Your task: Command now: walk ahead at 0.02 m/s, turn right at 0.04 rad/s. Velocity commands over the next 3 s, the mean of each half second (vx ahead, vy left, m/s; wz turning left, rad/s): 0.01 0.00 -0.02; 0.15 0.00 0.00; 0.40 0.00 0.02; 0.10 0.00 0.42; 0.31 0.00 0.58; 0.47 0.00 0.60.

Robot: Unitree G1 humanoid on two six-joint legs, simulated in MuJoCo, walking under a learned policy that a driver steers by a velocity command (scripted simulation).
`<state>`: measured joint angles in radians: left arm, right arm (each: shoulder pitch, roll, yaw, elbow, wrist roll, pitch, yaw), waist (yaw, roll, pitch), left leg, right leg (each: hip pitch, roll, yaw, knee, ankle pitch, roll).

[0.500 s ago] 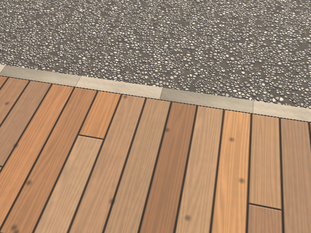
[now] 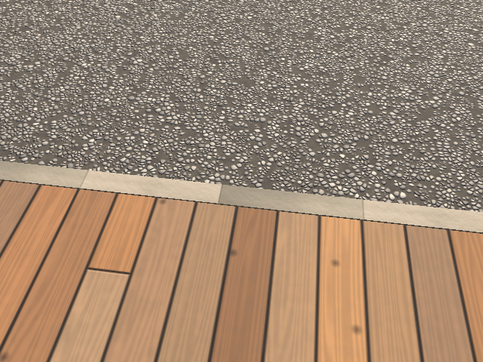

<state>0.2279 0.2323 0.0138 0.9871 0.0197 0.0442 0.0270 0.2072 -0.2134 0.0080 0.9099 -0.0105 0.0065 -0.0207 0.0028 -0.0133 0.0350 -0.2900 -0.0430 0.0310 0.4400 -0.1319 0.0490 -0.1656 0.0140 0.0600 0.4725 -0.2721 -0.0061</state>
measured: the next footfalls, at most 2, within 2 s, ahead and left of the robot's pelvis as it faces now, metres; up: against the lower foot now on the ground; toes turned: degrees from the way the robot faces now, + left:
right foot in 1.46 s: +0.50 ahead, -0.05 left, +0.00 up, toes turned -3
left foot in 2.00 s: +0.44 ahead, +0.14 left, +0.00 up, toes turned +23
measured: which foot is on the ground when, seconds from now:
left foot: down 0.00-1.00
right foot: down 0.00-0.98, up 1.00-1.00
